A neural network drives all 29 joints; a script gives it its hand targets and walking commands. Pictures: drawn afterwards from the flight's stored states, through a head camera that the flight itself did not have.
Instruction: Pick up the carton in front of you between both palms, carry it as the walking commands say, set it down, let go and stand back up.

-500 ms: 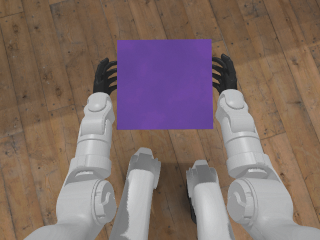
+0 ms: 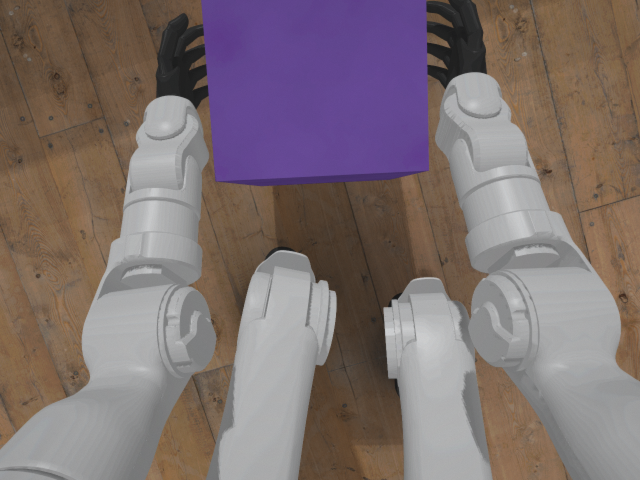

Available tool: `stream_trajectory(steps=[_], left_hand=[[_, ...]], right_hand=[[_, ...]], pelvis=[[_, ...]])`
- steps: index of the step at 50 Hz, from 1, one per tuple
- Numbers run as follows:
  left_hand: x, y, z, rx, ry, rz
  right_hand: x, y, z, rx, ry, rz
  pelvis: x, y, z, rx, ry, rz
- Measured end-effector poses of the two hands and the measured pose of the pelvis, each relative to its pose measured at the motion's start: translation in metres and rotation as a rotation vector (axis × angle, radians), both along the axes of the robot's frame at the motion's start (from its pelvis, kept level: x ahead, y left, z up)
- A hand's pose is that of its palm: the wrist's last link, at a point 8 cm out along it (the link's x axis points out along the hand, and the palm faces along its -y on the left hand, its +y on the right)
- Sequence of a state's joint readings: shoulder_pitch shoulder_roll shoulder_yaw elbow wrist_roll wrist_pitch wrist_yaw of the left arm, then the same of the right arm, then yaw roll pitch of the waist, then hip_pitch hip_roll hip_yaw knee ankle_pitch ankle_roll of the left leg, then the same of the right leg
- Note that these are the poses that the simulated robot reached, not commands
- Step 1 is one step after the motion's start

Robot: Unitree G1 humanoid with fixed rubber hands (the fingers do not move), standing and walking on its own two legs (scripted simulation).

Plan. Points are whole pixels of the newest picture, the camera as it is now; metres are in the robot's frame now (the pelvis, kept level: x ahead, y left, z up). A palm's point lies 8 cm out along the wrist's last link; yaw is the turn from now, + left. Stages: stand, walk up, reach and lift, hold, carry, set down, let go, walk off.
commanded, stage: set down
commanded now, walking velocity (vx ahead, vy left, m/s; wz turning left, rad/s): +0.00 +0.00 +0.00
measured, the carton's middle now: (319, 101) +0.50 +0.11 -0.24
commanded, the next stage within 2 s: none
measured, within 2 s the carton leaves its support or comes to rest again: rests again in 0.58 s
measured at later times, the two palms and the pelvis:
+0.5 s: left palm (195, 109) +0.46 +0.25 -0.19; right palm (457, 83) +0.53 -0.04 -0.18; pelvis +0.01 -0.01 -0.02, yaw +0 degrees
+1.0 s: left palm (201, 109) +0.46 +0.25 -0.20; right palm (463, 85) +0.54 -0.05 -0.20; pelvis +0.00 -0.01 -0.03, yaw +0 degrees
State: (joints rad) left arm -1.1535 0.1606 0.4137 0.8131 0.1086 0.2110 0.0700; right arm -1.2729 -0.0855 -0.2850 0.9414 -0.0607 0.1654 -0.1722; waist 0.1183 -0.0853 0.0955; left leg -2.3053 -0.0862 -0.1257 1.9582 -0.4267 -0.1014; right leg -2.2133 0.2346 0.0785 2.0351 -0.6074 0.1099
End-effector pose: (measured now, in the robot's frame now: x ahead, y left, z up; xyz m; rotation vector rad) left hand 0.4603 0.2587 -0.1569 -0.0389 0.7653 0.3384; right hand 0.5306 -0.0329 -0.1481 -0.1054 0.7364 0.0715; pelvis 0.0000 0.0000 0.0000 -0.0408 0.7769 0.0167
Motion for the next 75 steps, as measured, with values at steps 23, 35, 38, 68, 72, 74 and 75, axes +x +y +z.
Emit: stream_trajectory(steps=[23,35,38,68,72,74,75], left_hand=[[-0.003,-0.005,-0.031,-0.007,0.062,-0.018],[-0.001,-0.012,-0.044,-0.027,0.069,-0.064],[-0.001,-0.012,-0.044,-0.029,0.067,-0.070],[-0.021,0.042,-0.072,0.036,0.052,0.044],[-0.014,0.052,-0.069,0.039,0.010,0.041],[-0.007,0.052,-0.063,0.034,-0.021,0.036],[-0.004,0.051,-0.059,0.030,-0.038,0.034]], right_hand=[[0.005,-0.005,-0.033,-0.015,0.038,0.039],[0.004,-0.014,-0.047,-0.029,0.045,0.053],[0.005,-0.015,-0.047,-0.027,0.045,0.062],[-0.001,-0.040,-0.081,-0.025,0.025,0.071],[0.000,-0.040,-0.081,-0.015,-0.009,0.065],[0.002,-0.039,-0.076,-0.013,-0.038,0.062],[0.004,-0.039,-0.072,-0.013,-0.052,0.061]], pelvis=[[0.007,-0.006,-0.020,0.034,-0.014,-0.034],[0.004,-0.005,-0.026,0.039,-0.049,-0.038],[0.003,-0.006,-0.028,0.041,-0.055,-0.038],[-0.006,0.002,-0.035,0.032,-0.113,-0.018],[-0.005,0.006,-0.037,0.027,-0.114,-0.012],[-0.005,0.008,-0.038,0.025,-0.115,-0.007],[-0.005,0.009,-0.038,0.024,-0.115,-0.004]])
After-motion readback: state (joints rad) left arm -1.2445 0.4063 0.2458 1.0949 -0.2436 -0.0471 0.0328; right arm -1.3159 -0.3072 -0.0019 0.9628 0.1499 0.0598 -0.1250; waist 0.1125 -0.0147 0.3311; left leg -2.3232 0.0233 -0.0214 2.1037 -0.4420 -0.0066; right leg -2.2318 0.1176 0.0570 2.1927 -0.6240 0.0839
